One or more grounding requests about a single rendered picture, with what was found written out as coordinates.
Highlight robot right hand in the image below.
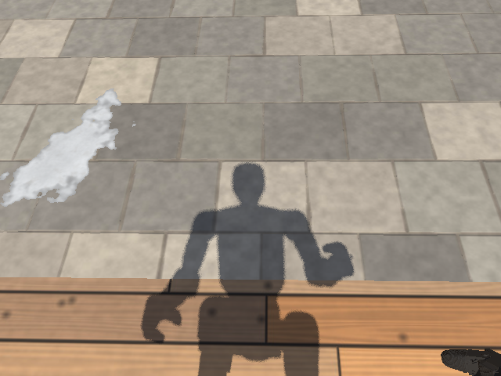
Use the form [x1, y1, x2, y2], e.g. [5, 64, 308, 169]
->
[441, 349, 501, 376]

